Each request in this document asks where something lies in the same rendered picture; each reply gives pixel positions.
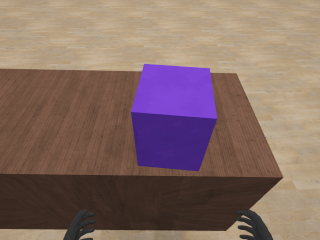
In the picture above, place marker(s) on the right robot hand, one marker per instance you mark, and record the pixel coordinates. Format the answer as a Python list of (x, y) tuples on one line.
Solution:
[(259, 230)]

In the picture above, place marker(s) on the carton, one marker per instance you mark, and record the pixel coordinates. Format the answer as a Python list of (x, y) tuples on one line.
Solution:
[(173, 116)]

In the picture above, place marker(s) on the pedestal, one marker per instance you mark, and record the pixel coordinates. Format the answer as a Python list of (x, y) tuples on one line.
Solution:
[(67, 144)]

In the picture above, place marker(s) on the left robot hand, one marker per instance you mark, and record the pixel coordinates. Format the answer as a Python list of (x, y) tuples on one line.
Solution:
[(74, 231)]

